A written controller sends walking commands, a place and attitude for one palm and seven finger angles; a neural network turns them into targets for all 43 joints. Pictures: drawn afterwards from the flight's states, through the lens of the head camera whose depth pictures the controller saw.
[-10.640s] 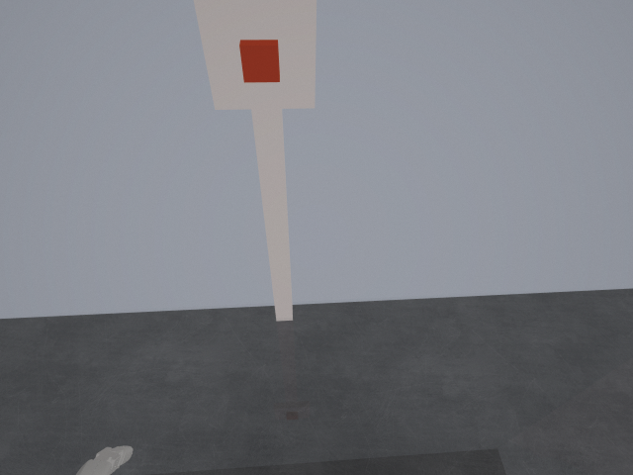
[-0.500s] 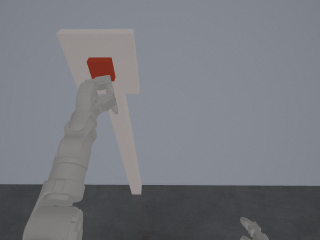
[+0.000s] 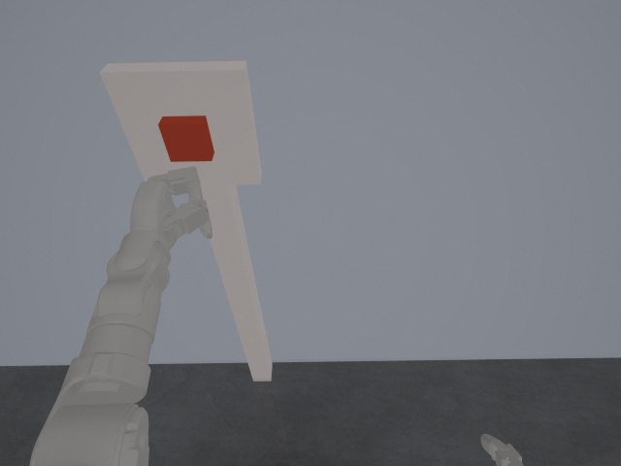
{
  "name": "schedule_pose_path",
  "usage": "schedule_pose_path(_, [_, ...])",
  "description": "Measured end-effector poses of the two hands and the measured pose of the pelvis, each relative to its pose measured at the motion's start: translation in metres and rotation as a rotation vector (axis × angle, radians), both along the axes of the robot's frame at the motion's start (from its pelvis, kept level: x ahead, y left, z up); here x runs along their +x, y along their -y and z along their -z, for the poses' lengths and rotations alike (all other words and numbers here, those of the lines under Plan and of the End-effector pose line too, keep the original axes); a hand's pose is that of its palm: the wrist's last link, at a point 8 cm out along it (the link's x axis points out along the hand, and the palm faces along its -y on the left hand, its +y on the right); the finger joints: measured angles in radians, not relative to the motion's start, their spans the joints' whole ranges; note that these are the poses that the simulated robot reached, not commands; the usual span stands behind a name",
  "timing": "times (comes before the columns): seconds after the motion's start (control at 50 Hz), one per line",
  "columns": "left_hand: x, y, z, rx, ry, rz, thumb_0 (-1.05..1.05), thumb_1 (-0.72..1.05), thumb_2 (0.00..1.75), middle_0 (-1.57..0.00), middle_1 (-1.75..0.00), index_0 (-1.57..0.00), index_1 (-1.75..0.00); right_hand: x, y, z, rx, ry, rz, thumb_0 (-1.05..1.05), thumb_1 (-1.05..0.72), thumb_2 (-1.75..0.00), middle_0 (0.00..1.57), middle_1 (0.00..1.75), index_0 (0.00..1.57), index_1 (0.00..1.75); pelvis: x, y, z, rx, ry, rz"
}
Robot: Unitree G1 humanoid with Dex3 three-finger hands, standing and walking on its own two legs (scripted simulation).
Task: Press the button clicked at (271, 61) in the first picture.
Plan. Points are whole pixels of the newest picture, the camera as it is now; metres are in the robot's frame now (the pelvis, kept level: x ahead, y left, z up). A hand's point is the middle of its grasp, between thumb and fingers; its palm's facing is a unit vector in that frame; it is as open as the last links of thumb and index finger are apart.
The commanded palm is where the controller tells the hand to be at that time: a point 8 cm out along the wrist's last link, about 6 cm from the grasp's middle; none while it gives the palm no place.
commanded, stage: aim a knuckle at the button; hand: left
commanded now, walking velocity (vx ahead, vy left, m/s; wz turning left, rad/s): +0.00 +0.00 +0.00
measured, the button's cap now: (188, 138) +0.52 +0.20 +0.18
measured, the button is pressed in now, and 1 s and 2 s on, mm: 0 0 0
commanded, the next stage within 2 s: none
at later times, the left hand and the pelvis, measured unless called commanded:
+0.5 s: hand (203, 204) +0.41 +0.16 +0.15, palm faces +0.06 -1.00 +0.01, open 3.1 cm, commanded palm +0.38 +0.21 +0.16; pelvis +0.01 +0.01 +0.00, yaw +0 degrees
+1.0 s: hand (208, 194) +0.41 +0.15 +0.16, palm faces +0.06 -1.00 +0.00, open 3.1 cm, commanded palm +0.38 +0.21 +0.16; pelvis +0.00 +0.01 +0.00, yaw +0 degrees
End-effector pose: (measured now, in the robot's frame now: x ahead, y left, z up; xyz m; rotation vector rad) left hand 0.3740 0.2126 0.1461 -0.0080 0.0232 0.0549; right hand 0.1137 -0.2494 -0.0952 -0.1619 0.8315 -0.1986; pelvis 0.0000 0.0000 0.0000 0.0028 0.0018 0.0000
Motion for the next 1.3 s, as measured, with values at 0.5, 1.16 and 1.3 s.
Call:
schedule_pose_path(0.5, [0.008, -0.001, -0.003, 0.006, 0.078, -0.008, 0.02, 0.9, 0.9, -1.3, -1.5, -1.3, -1.5, 0.007, -0.022, -0.001, 0.005, -0.014, -0.022, 0.01, -0.9, -0.9, 0.21, 0.3, 0.2, 0.3, 0.007, -0.013, 0.001, -0.004, -0.006, 0.008])
schedule_pose_path(1.16, [0.017, 0.002, -0.003, -0.006, 0.01, -0.02, 0.02, 0.9, 0.9, -1.3, -1.5, -1.3, -1.5, 0.006, -0.02, -0.002, 0.015, -0.008, -0.013, 0.01, -0.9, -0.9, 0.21, 0.3, 0.2, 0.3, 0.006, -0.01, 0.0, -0.002, -0.011, 0.009])
schedule_pose_path(1.3, [0.003, -0.005, -0.01, 0.018, 0.094, -0.026, 0.02, 0.9, 0.9, -1.3, -1.5, -1.3, -1.5, 0.001, -0.011, -0.001, 0.003, -0.018, -0.001, 0.01, -0.9, -0.9, 0.21, 0.3, 0.2, 0.3, 0.008, -0.008, 0.0, -0.003, 0.0, 0.011])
